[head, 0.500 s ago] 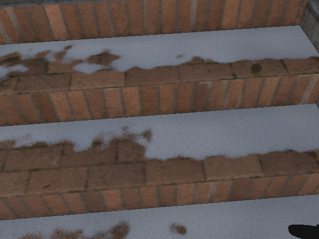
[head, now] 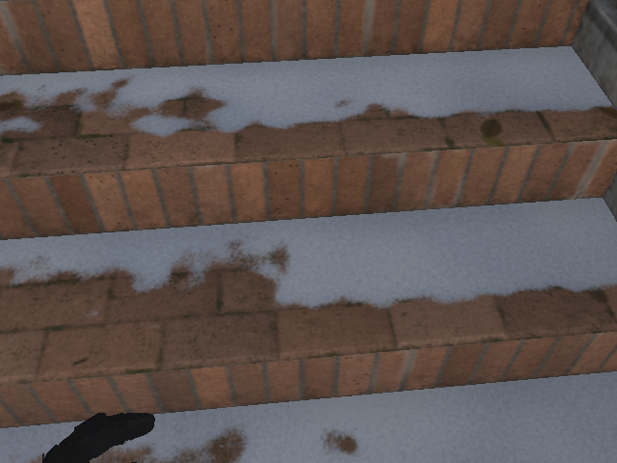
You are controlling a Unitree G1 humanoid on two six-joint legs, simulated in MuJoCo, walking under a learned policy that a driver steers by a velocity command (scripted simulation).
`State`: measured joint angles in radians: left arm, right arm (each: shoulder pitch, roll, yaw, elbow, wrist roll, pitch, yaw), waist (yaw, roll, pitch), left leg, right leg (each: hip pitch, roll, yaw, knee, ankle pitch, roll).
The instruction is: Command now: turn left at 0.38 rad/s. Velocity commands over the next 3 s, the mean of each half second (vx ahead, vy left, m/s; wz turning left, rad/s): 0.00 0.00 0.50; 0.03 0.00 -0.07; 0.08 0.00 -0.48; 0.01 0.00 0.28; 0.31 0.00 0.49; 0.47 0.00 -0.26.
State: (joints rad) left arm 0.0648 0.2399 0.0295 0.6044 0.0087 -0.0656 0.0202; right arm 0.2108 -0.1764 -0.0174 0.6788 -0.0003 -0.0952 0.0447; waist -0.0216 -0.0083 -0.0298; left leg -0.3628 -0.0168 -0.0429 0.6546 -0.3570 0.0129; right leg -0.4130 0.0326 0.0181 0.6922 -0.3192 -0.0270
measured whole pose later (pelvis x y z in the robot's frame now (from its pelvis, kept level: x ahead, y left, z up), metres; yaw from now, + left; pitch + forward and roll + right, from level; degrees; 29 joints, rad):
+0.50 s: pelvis +0.00 +0.02 +0.00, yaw +17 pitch +5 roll -2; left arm 0.18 0.25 0.03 0.71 0.04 -0.09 0.04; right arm 0.14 -0.21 -0.01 0.65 -0.03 -0.08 0.07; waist 0.05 0.02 -0.06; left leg -0.40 0.03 0.02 0.64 -0.31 0.04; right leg -0.31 -0.10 -0.24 0.60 -0.35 0.01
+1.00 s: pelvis +0.02 +0.02 +0.01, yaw +10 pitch +4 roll +2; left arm 0.23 0.21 0.04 0.74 0.04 -0.06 -0.02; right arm 0.13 -0.20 -0.01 0.71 -0.03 -0.11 -0.04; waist 0.00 -0.01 -0.07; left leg -0.30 0.03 0.18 0.56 -0.35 0.08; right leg -0.49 -0.01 0.02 0.96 -0.43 -0.08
